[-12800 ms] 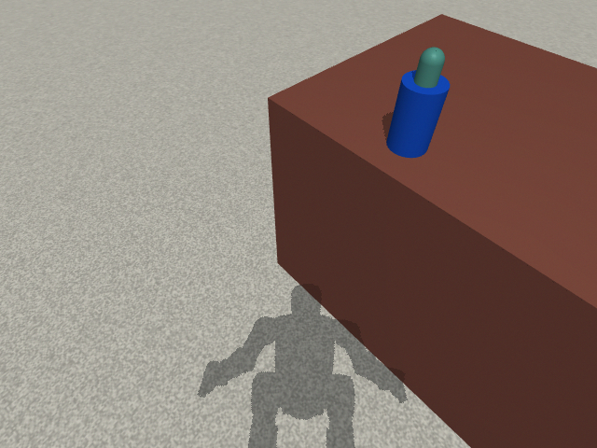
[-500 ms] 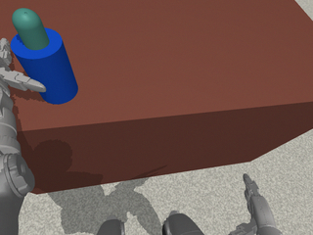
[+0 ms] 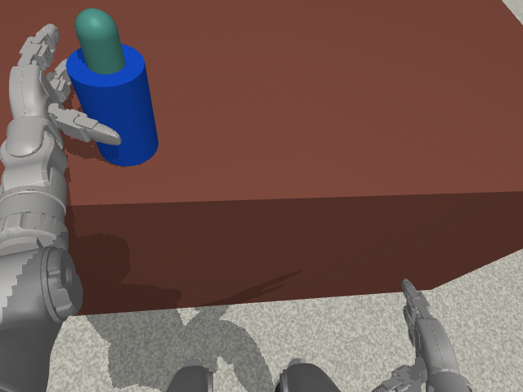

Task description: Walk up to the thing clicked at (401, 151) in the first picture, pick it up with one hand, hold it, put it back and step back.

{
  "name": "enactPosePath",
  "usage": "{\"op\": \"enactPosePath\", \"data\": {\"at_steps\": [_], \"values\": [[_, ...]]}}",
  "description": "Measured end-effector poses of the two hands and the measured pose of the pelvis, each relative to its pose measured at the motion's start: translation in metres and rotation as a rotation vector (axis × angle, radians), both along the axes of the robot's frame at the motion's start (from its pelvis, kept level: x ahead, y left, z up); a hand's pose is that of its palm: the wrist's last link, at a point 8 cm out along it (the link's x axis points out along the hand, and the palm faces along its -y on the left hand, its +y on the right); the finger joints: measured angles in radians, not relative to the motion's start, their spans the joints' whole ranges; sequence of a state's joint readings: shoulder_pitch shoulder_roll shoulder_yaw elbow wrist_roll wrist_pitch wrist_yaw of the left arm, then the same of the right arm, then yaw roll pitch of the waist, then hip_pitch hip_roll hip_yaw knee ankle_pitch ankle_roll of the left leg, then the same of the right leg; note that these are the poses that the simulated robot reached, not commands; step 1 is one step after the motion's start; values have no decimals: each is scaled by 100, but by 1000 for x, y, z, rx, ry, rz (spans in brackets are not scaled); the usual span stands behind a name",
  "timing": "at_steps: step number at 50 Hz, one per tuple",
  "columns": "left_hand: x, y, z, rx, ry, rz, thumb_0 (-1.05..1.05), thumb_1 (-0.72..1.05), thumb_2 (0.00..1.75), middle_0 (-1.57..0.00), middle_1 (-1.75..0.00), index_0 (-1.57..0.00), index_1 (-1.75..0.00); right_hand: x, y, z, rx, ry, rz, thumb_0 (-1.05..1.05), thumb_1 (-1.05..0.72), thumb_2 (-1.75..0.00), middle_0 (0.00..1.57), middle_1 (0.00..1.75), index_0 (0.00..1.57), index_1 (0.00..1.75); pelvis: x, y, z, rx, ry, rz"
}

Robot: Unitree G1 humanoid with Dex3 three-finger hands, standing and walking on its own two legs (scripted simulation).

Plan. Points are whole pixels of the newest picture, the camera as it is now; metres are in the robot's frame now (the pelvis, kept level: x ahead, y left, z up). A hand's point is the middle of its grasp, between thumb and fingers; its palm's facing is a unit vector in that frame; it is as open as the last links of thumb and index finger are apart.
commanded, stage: close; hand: left
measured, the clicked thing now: (114, 91) +0.49 +0.18 +0.14
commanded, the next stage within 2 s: settle in 0.94 s
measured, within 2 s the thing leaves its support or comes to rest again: leaves its support in 1.60 s
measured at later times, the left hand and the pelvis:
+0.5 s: hand (84, 92) +0.51 +0.23 +0.12, palm faces +0.16 -0.99 +0.01, open 14.5 cm; pelvis -0.02 +0.00 -0.01, yaw -1 degrees
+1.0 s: hand (83, 99) +0.50 +0.23 +0.12, palm faces +0.16 -0.99 +0.01, open 11.3 cm; pelvis -0.02 +0.00 -0.01, yaw +0 degrees
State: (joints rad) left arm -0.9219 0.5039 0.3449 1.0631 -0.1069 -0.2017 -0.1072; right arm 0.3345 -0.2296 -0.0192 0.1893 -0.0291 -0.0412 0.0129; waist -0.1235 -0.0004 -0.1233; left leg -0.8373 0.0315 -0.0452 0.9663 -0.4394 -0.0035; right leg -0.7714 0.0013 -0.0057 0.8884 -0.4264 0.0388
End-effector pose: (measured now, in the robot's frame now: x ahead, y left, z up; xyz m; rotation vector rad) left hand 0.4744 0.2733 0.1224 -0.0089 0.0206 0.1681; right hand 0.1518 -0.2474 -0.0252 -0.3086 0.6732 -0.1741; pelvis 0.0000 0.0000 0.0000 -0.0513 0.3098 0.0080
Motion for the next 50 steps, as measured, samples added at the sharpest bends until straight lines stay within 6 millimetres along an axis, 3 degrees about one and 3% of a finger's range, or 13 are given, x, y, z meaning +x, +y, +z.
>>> {"op": "enactPosePath", "data": {"at_steps": [22,50], "values": [[4,2,1,5,-15,0,7,-61,22,-56,-40,-57,-40,-28,-1,-3,-17,15,-18,-1,52,-4,6,5,6,5,-17,2,-8,-2,19,-8],[-6,4,-6,-3,-15,-11,7,-61,44,-98,-86,-97,-84,-23,-12,-1,-24,-8,-37,-1,51,-5,6,5,6,5,-16,-3,-9,2,16,-5]]}}
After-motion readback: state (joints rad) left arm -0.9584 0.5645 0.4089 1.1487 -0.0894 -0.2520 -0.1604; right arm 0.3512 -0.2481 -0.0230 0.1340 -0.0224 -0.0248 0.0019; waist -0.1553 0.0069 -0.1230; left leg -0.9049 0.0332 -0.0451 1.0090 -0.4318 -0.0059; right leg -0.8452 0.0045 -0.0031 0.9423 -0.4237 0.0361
